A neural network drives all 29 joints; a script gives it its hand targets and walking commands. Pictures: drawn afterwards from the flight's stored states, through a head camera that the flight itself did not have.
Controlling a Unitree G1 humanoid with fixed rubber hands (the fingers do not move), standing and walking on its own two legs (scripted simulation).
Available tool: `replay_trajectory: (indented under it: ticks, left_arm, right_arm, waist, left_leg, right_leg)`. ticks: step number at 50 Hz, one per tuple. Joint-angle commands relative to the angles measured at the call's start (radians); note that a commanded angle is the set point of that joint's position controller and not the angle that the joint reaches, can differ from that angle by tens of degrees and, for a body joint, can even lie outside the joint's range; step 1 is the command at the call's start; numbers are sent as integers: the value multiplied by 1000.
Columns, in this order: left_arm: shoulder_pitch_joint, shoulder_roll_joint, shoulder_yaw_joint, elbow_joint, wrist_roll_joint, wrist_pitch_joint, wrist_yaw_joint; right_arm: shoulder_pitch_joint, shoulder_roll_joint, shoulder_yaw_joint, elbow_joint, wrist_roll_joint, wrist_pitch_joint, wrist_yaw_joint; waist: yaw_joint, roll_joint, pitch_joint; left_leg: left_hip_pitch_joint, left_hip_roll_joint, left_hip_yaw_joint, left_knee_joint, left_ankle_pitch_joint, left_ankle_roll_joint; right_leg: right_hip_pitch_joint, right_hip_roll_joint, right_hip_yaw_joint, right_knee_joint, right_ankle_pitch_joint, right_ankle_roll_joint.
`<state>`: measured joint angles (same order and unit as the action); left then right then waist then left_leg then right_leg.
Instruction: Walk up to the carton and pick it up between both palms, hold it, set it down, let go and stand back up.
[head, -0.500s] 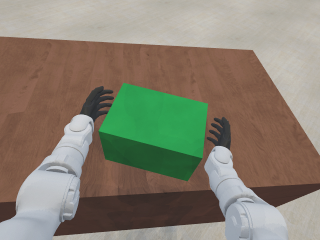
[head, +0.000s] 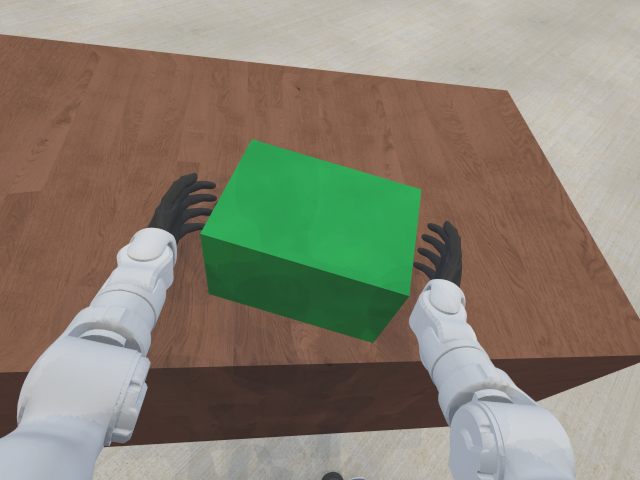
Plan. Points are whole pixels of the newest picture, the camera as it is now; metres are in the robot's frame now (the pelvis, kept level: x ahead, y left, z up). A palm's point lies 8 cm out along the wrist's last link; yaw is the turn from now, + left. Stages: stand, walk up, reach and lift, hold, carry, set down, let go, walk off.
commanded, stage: set down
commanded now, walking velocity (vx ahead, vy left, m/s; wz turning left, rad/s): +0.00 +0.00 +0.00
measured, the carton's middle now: (313, 242) +0.45 -0.02 -0.02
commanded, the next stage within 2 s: none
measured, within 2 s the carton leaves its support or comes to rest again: neither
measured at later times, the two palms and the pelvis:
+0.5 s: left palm (134, 262) +0.39 +0.22 +0.00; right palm (462, 343) +0.28 -0.21 -0.01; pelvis -0.01 +0.00 +0.00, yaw +0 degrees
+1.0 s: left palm (123, 273) +0.38 +0.23 -0.01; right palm (464, 350) +0.27 -0.21 -0.01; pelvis -0.01 +0.00 +0.00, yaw +0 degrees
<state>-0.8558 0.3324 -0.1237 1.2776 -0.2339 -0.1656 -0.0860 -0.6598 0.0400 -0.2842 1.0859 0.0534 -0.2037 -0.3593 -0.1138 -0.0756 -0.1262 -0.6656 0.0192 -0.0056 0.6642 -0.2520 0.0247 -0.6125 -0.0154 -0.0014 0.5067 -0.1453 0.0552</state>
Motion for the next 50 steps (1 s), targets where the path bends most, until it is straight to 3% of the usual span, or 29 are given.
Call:
replay_trajectory:
  ticks: [1,3,7,8,9,10,11,12,14,15,17,20,21,22,23,24,26,28,29,32,33,34,40,41,42,43,48,49,50]
  left_arm:
    - [-298,280,107,-413,42,-24,-23]
    - [-265,315,172,-463,61,-18,-33]
    - [-277,344,191,-428,78,-12,-59]
    - [-206,351,201,-461,71,-3,-70]
    - [-228,344,189,-469,59,-7,-75]
    - [-259,356,174,-444,38,-12,-82]
    - [-223,364,187,-429,25,-13,-88]
    - [-315,372,145,-426,3,-26,-76]
    - [-191,363,164,-464,-1,-26,-84]
    - [-202,379,147,-486,-20,-40,-83]
    - [-142,381,140,-501,-50,-47,-86]
    - [-149,410,153,-459,-56,-56,-86]
    - [-339,440,98,-478,-115,-70,-73]
    - [-164,420,117,-483,-101,-65,-77]
    - [-157,427,108,-508,-123,-67,-78]
    - [-132,419,114,-549,-107,-67,-77]
    - [-232,450,86,-501,-129,-57,-71]
    - [-187,439,90,-524,-136,-48,-71]
    - [-229,441,70,-460,-128,-36,-71]
    - [-89,462,137,-530,-95,-19,-89]
    - [-178,472,114,-510,-106,-19,-84]
    - [-32,462,144,-548,-93,-5,-94]
    - [-24,488,188,-651,-68,29,-104]
    - [96,476,209,-696,-49,34,-110]
    - [-58,478,187,-696,-70,37,-108]
    - [44,486,217,-725,-41,41,-112]
    - [-62,508,204,-760,-104,40,-104]
    - [123,498,211,-778,-83,44,-110]
    - [85,495,202,-813,-87,52,-113]
  right_arm:
    - [-99,-160,166,-264,63,-102,-17]
    - [-48,-165,238,-336,106,-122,-18]
    - [-81,-178,221,-316,120,-130,-29]
    - [-25,-150,274,-421,147,-143,-33]
    - [-49,-159,256,-436,145,-155,-37]
    - [-71,-154,258,-448,139,-143,-34]
    - [-26,-130,278,-517,148,-140,-34]
    - [-127,-165,229,-481,133,-129,-25]
    - [-11,-148,265,-548,133,-132,-25]
    - [-6,-163,233,-569,133,-129,-21]
    - [40,-135,285,-657,144,-122,-17]
    - [64,-139,269,-618,134,-88,-14]
    - [-114,-193,230,-654,136,-54,-2]
    - [50,-129,282,-660,151,-49,-7]
    - [75,-144,292,-695,145,-31,-11]
    - [101,-143,289,-674,148,-29,-12]
    - [-18,-183,247,-647,149,0,-9]
    - [17,-152,278,-687,142,12,-12]
    - [-8,-171,247,-623,132,33,-17]
    - [129,-133,311,-696,154,18,-31]
    - [65,-164,275,-677,143,30,-30]
    - [175,-121,321,-715,159,22,-37]
    - [204,-157,297,-760,159,-7,-50]
    - [329,-121,334,-783,173,-15,-54]
    - [177,-153,295,-757,171,-12,-53]
    - [291,-128,320,-767,172,-20,-55]
    - [191,-137,312,-857,159,1,-40]
    - [370,-111,352,-883,184,-9,-42]
    - [326,-120,342,-901,178,-12,-48]
  waist:
    - [-94,334,-681]
    - [-58,319,-727]
    - [-61,319,-629]
    - [-34,275,-630]
    - [-36,296,-652]
    - [-42,258,-644]
    - [-17,251,-652]
    - [-39,273,-650]
    - [-12,239,-626]
    - [-22,236,-673]
    - [15,213,-652]
    - [11,197,-598]
    - [-5,223,-622]
    - [22,195,-566]
    - [8,175,-579]
    - [15,216,-575]
    - [10,224,-582]
    - [12,194,-559]
    - [-5,220,-526]
    - [43,215,-522]
    - [24,203,-527]
    - [40,182,-499]
    - [46,232,-556]
    - [63,215,-563]
    - [50,277,-550]
    - [72,255,-550]
    - [61,256,-588]
    - [89,237,-547]
    - [76,237,-579]
  left_leg:
    - [489,-7,6,-16,412,-124]
    - [511,-22,23,8,502,-122]
    - [450,-18,23,-12,455,-122]
    - [443,-24,29,-5,477,-115]
    - [444,-21,20,-5,464,-122]
    - [400,-19,25,-1,377,-107]
    - [373,-29,43,-17,353,-98]
    - [353,-18,24,-18,290,-105]
    - [361,-16,22,-25,283,-92]
    - [359,-10,25,-22,266,-92]
    - [349,-14,20,-33,235,-79]
    - [303,-11,24,-42,170,-64]
    - [230,2,14,-53,61,-56]
    - [286,4,20,-70,77,-49]
    - [306,-2,19,-68,84,-38]
    - [323,2,18,-72,105,-43]
    - [282,11,4,-62,36,-48]
    - [299,20,1,-80,15,-37]
    - [294,29,-16,-97,-47,-40]
    - [313,9,6,-82,36,-37]
    - [286,14,-5,-74,24,-39]
    - [347,12,9,-76,80,-37]
    - [384,17,4,-56,143,-57]
    - [426,9,15,-54,201,-54]
    - [369,12,16,-42,186,-65]
    - [413,14,16,-47,200,-61]
    - [358,26,2,-44,117,-52]
    - [414,27,-7,-72,138,-50]
    - [427,27,3,-52,160,-51]
  right_leg:
    - [284,61,-35,9,381,-46]
    - [337,65,-25,4,445,-42]
    - [321,69,-29,7,386,-37]
    - [366,65,-28,7,432,-34]
    - [337,66,-30,6,396,-37]
    - [327,65,-31,3,345,-45]
    - [362,58,-29,8,343,-40]
    - [279,63,-46,16,250,-49]
    - [311,59,-41,22,268,-50]
    - [302,61,-41,22,239,-55]
    - [331,58,-36,18,226,-58]
    - [311,47,-30,21,153,-54]
    - [241,50,-39,50,49,-68]
    - [290,38,-20,25,64,-62]
    - [296,37,-18,23,82,-60]
    - [305,42,-18,28,99,-62]
    - [243,48,-32,39,3,-70]
    - [269,41,-20,36,12,-68]
    - [240,40,-25,38,-36,-67]
    - [321,28,3,24,35,-59]
    - [285,36,-13,34,-2,-61]
    - [322,30,0,10,58,-57]
    - [306,39,-13,15,78,-59]
    - [357,32,-2,-6,132,-52]
    - [301,38,-18,11,83,-64]
    - [326,34,-12,-1,99,-57]
    - [299,33,-14,27,22,-60]
    - [365,33,-14,15,76,-50]
    - [333,34,-12,7,66,-53]
